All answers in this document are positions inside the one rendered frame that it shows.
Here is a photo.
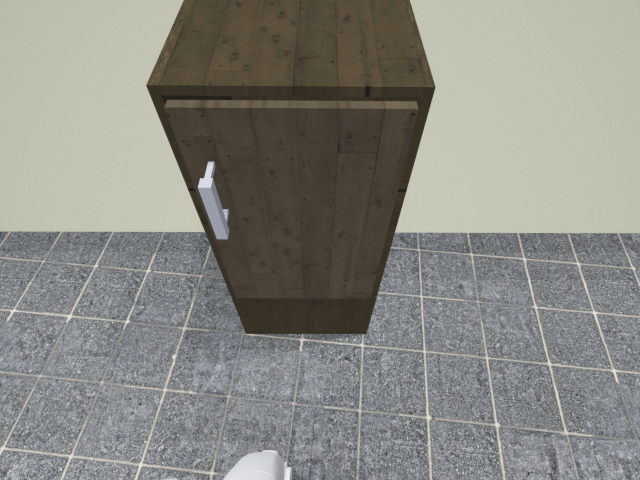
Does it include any robot left thigh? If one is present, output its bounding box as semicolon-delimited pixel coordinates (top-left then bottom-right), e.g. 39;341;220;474
223;452;292;480

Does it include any cupboard door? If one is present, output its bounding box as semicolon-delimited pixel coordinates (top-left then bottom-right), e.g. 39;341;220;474
164;100;418;299

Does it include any handle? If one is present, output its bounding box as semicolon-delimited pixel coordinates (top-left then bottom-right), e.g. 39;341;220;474
198;162;229;239

